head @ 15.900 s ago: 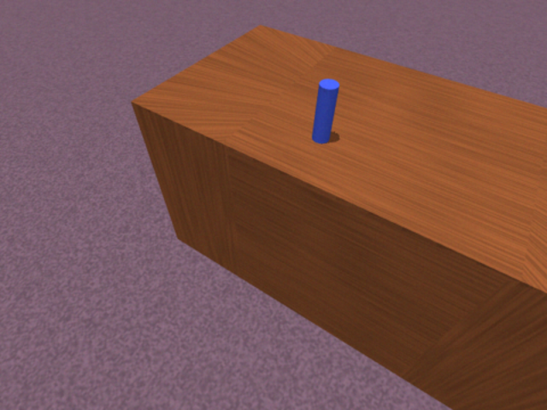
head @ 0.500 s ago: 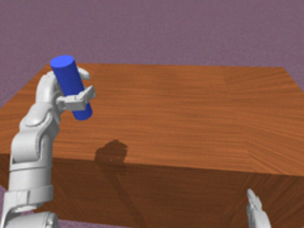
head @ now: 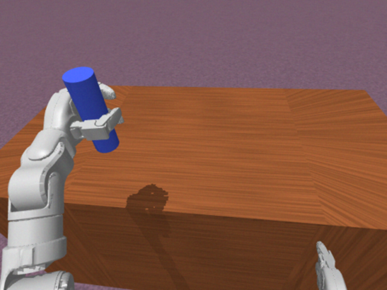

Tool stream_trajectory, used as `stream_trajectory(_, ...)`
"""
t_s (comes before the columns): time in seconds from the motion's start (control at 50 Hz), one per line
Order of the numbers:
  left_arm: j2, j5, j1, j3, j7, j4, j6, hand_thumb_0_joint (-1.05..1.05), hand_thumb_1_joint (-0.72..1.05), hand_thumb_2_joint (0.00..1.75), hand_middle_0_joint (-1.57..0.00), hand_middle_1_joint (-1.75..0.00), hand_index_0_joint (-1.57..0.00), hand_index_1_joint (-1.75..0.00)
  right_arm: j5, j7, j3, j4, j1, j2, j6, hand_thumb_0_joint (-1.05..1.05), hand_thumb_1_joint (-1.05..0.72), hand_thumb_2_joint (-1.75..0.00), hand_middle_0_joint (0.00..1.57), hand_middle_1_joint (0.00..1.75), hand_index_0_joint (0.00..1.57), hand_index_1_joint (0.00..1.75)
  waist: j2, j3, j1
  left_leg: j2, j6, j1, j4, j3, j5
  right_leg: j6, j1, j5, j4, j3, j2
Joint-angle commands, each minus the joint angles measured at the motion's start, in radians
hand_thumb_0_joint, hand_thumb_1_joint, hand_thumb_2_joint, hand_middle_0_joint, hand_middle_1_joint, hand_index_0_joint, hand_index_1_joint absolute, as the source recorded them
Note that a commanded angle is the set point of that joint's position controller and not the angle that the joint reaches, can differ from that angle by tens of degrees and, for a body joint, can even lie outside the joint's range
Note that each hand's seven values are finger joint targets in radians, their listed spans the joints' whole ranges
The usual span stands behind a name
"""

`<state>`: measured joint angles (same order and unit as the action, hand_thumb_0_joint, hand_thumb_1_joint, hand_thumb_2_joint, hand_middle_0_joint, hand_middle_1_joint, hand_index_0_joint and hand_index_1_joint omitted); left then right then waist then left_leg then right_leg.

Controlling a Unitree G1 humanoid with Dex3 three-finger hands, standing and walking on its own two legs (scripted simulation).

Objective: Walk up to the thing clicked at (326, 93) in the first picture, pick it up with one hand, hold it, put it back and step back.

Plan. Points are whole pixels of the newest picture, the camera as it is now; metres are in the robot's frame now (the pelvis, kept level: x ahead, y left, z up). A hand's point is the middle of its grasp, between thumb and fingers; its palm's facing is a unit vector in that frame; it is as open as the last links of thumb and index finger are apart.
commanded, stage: hold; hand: left
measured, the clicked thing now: (94, 114) +0.34 +0.18 +0.25
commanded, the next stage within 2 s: none
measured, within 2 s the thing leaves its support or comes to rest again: neither
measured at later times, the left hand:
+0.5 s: hand (100, 117) +0.34 +0.17 +0.25, palm faces +0.05 -1.00 -0.02, open 6.0 cm
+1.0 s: hand (99, 115) +0.34 +0.17 +0.25, palm faces +0.05 -1.00 -0.02, open 6.0 cm
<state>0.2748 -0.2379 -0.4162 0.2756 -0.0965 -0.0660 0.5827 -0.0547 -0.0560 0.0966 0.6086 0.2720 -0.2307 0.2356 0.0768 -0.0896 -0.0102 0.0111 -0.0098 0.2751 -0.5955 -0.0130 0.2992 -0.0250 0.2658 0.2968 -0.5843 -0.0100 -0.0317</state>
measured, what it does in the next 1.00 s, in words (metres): stands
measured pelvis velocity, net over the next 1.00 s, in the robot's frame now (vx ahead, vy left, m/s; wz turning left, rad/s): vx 0.00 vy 0.00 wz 0.00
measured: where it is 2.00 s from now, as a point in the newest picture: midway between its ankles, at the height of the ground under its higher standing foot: outside the picture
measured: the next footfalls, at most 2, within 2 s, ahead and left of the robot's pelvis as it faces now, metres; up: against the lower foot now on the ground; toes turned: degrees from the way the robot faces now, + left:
none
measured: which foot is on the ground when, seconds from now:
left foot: down 0.00-1.00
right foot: down 0.00-1.00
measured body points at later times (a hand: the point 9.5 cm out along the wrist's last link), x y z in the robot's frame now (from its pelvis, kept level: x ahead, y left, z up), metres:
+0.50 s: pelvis +0.00 +0.00 +0.00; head -0.04 -0.03 +0.45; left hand +0.33 +0.22 +0.25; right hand +0.16 -0.26 -0.07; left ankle +0.01 +0.13 -0.73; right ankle +0.01 -0.14 -0.73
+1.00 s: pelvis +0.00 +0.00 +0.00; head -0.04 -0.03 +0.45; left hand +0.33 +0.22 +0.25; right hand +0.16 -0.26 -0.07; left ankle +0.01 +0.13 -0.73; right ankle +0.01 -0.14 -0.73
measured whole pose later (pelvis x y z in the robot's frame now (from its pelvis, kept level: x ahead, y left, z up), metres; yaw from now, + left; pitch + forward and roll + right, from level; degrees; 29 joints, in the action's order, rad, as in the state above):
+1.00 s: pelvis +0.00 +0.00 +0.00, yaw +0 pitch -2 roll +0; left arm 0.28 -0.24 -0.42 0.28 -0.10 -0.07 0.59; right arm -0.05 -0.06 0.10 0.67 0.25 -0.23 0.26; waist 0.08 -0.08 -0.02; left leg 0.01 -0.01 0.27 -0.58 -0.01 0.29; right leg -0.02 0.25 0.28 -0.56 -0.01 -0.03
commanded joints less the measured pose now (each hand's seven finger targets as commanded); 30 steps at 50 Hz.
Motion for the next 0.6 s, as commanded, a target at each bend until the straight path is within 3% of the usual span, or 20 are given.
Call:
stream_trajectory(0.0, 0.17, -0.018, -0.441, 0.053, 0.004, -0.202, -0.066, 0.0, 0.55, 1.29, -1.38, -1.43, -1.39, -1.42, -0.003, -0.002, 0.036, -0.166, -0.136, -0.108, 0.062, 0.0, 0.55, -0.05, 0.05, 0.05, 0.05, 0.05, -0.078, -0.171, -0.001, -0.018, 0.018, -0.102, 0.084, 0.008, -0.2, 0.02, -0.007, -0.18, 0.091, -0.051, 0.032)
stream_trajectory(0.02, 0.191, -0.018, -0.432, 0.074, 0.005, -0.189, -0.064, 0.0, 0.57, 1.29, -1.38, -1.43, -1.4, -1.43, -0.005, 0.0, 0.036, -0.137, -0.128, -0.102, 0.059, 0.0, 0.55, -0.05, 0.05, 0.05, 0.05, 0.05, -0.072, -0.155, -0.007, -0.021, 0.019, -0.089, 0.083, 0.01, -0.194, 0.019, 0.001, -0.177, 0.096, -0.05, 0.031)
stream_trajectory(0.06, 0.203, -0.018, -0.445, 0.076, -0.005, -0.205, -0.06, 0.0, 0.57, 1.3, -1.4, -1.44, -1.41, -1.44, -0.003, -0.001, 0.051, -0.171, -0.136, -0.13, 0.059, 0.0, 0.55, -0.05, 0.05, 0.05, 0.05, 0.05, -0.087, -0.182, 0.005, -0.022, 0.022, -0.106, 0.083, 0.013, -0.193, 0.016, -0.006, -0.179, 0.104, -0.048, 0.03)
stream_trajectory(0.1, 0.16, -0.022, -0.439, 0.046, -0.01, -0.213, -0.055, 0.0, 0.56, 1.3, -1.4, -1.45, -1.41, -1.44, -0.003, 0.006, 0.025, -0.152, -0.125, -0.099, 0.06, 0.0, 0.55, -0.05, 0.05, 0.05, 0.05, 0.05, -0.063, -0.18, 0.005, -0.023, 0.022, -0.114, 0.082, 0.015, -0.194, 0.018, 0.001, -0.18, 0.102, -0.047, 0.029)
stream_trajectory(0.12, 0.17, -0.025, -0.439, 0.051, -0.011, -0.239, -0.057, 0.0, 0.58, 1.31, -1.4, -1.45, -1.41, -1.44, -0.007, 0.007, 0.029, -0.155, -0.135, -0.104, 0.061, 0.0, 0.55, -0.05, 0.05, 0.05, 0.05, 0.05, -0.059, -0.171, -0.005, -0.022, 0.019, -0.107, 0.087, 0.012, -0.195, 0.02, 0.006, -0.175, 0.101, -0.05, 0.032)
stream_trajectory(0.14, 0.17, -0.022, -0.438, 0.049, -0.011, -0.22, -0.054, 0.0, 0.58, 1.3, -1.4, -1.44, -1.41, -1.44, -0.005, 0.003, 0.047, -0.17, -0.139, -0.124, 0.061, 0.0, 0.55, -0.05, 0.05, 0.05, 0.05, 0.05, -0.076, -0.194, 0.004, -0.021, 0.021, -0.123, 0.085, 0.012, -0.203, 0.018, -0.004, -0.185, 0.101, -0.047, 0.031)
stream_trajectory(0.18, 0.202, -0.024, -0.477, 0.076, -0.004, -0.252, -0.061, 0.0, 0.56, 1.3, -1.4, -1.45, -1.41, -1.44, -0.004, 0.005, 0.03, -0.159, -0.131, -0.108, 0.062, 0.0, 0.55, -0.05, 0.05, 0.05, 0.05, 0.05, -0.071, -0.18, -0.006, -0.019, 0.02, -0.111, 0.087, 0.009, -0.195, 0.019, -0.01, -0.176, 0.102, -0.049, 0.031)
stream_trajectory(0.26, 0.202, -0.017, -0.46, 0.078, 0.01, -0.242, -0.066, 0.0, 0.6, 1.3, -1.39, -1.44, -1.41, -1.44, -0.002, 0.004, 0.034, -0.152, -0.156, -0.105, 0.066, 0.0, 0.56, -0.05, 0.05, 0.05, 0.05, 0.05, -0.057, -0.171, -0.013, -0.025, 0.021, -0.095, 0.091, 0.014, -0.167, 0.017, -0.005, -0.15, 0.111, -0.047, 0.028)
stream_trajectory(0.28, 0.205, -0.018, -0.458, 0.091, 0.01, -0.223, -0.071, 0.0, 0.58, 1.3, -1.38, -1.44, -1.4, -1.44, 0.001, 0.002, 0.052, -0.146, -0.133, -0.124, 0.067, 0.0, 0.55, -0.05, 0.05, 0.05, 0.05, 0.05, -0.086, -0.18, 0.004, -0.022, 0.023, -0.102, 0.088, 0.014, -0.159, 0.015, -0.007, -0.145, 0.108, -0.046, 0.03)
stream_trajectory(0.3, 0.196, -0.013, -0.442, 0.076, 0.01, -0.232, -0.071, 0.0, 0.57, 1.3, -1.39, -1.45, -1.41, -1.44, 0.0, 0.004, 0.034, -0.118, -0.14, -0.099, 0.063, 0.0, 0.55, -0.05, 0.05, 0.05, 0.05, 0.05, -0.06, -0.172, -0.013, -0.025, 0.021, -0.094, 0.092, 0.013, -0.161, 0.019, -0.004, -0.145, 0.11, -0.049, 0.029)
stream_trajectory(0.32, 0.201, -0.018, -0.449, 0.084, 0.009, -0.237, -0.074, 0.0, 0.58, 1.31, -1.4, -1.46, -1.42, -1.45, -0.001, 0.003, 0.049, -0.149, -0.135, -0.116, 0.065, 0.0, 0.55, -0.05, 0.05, 0.05, 0.05, 0.05, -0.078, -0.19, 0.0, -0.025, 0.024, -0.103, 0.088, 0.016, -0.162, 0.015, -0.013, -0.151, 0.115, -0.044, 0.027)
stream_trajectory(0.34, 0.202, -0.019, -0.455, 0.083, 0.011, -0.269, -0.075, 0.0, 0.58, 1.31, -1.39, -1.45, -1.41, -1.45, -0.002, 0.004, 0.034, -0.14, -0.152, -0.105, 0.066, 0.0, 0.55, -0.05, 0.05, 0.05, 0.05, 0.05, -0.063, -0.189, -0.015, -0.026, 0.022, -0.1, 0.088, 0.015, -0.167, 0.018, -0.014, -0.151, 0.112, -0.046, 0.027)
stream_trajectory(0.36, 0.214, -0.018, -0.439, 0.095, 0.011, -0.24, -0.076, 0.0, 0.58, 1.31, -1.39, -1.45, -1.41, -1.45, -0.003, 0.005, 0.039, -0.135, -0.144, -0.107, 0.066, 0.0, 0.55, -0.05, 0.05, 0.05, 0.05, 0.05, -0.076, -0.18, -0.006, -0.028, 0.026, -0.098, 0.083, 0.019, -0.163, 0.014, -0.012, -0.151, 0.116, -0.044, 0.025)
stream_trajectory(0.4, 0.214, -0.014, -0.457, 0.085, 0.009, -0.251, -0.078, 0.0, 0.6, 1.3, -1.38, -1.44, -1.4, -1.43, 0.0, 0.003, 0.04, -0.147, -0.168, -0.115, 0.07, 0.0, 0.56, -0.05, 0.05, 0.05, 0.05, 0.05, -0.065, -0.176, -0.01, -0.027, 0.022, -0.096, 0.092, 0.016, -0.153, 0.016, -0.011, -0.137, 0.116, -0.044, 0.028)
stream_trajectory(0.42, 0.199, -0.014, -0.432, 0.08, 0.004, -0.192, -0.072, 0.0, 0.59, 1.29, -1.39, -1.44, -1.41, -1.43, 0.002, -0.001, 0.049, -0.116, -0.142, -0.118, 0.068, 0.0, 0.55, -0.05, 0.05, 0.05, 0.05, 0.05, -0.078, -0.167, 0.005, -0.025, 0.025, -0.102, 0.09, 0.016, -0.149, 0.014, -0.001, -0.138, 0.118, -0.042, 0.027)
stream_trajectory(0.44, 0.181, -0.014, -0.431, 0.06, 0.001, -0.224, -0.071, 0.0, 0.59, 1.32, -1.4, -1.45, -1.41, -1.45, 0.0, -0.001, 0.033, -0.129, -0.164, -0.102, 0.068, 0.0, 0.55, -0.05, 0.05, 0.05, 0.05, 0.05, -0.066, -0.177, -0.009, -0.028, 0.024, -0.101, 0.092, 0.017, -0.157, 0.016, -0.008, -0.144, 0.117, -0.041, 0.024)
stream_trajectory(0.48, 0.21, -0.021, -0.423, 0.087, -0.001, -0.235, -0.072, 0.0, 0.57, 1.32, -1.39, -1.46, -1.41, -1.45, -0.003, -0.001, 0.036, -0.146, -0.172, -0.119, 0.071, 0.0, 0.55, -0.05, 0.05, 0.05, 0.05, 0.05, -0.089, -0.183, -0.013, -0.026, 0.026, -0.097, 0.088, 0.014, -0.166, 0.015, -0.016, -0.149, 0.114, -0.045, 0.027)
stream_trajectory(0.5, 0.205, -0.02, -0.421, 0.081, -0.007, -0.208, -0.066, 0.0, 0.57, 1.32, -1.4, -1.46, -1.41, -1.45, -0.001, -0.003, 0.031, -0.12, -0.145, -0.11, 0.066, 0.0, 0.55, -0.05, 0.05, 0.05, 0.05, 0.05, -0.081, -0.171, -0.001, -0.027, 0.027, -0.1, 0.086, 0.017, -0.166, 0.014, -0.008, -0.155, 0.116, -0.04, 0.025)
stream_trajectory(0.52, 0.199, -0.019, -0.433, 0.07, -0.008, -0.242, -0.069, 0.0, 0.58, 1.32, -1.4, -1.46, -1.42, -1.46, -0.002, -0.001, 0.029, -0.125, -0.168, -0.11, 0.07, 0.0, 0.55, -0.05, 0.05, 0.05, 0.05, 0.05, -0.049, -0.167, -0.013, -0.025, 0.022, -0.097, 0.093, 0.016, -0.164, 0.019, -0.002, -0.145, 0.114, -0.044, 0.028)
stream_trajectory(0.58, 0.176, -0.021, -0.421, 0.055, -0.009, -0.213, -0.061, 0.0, 0.6, 1.32, -1.4, -1.46, -1.42, -1.46, -0.001, -0.005, 0.043, -0.118, -0.149, -0.121, 0.072, 0.0, 0.55, -0.05, 0.05, 0.05, 0.05, 0.05, -0.079, -0.15, 0.006, -0.024, 0.024, -0.102, 0.099, 0.015, -0.142, 0.016, 0.008, -0.131, 0.121, -0.044, 0.031)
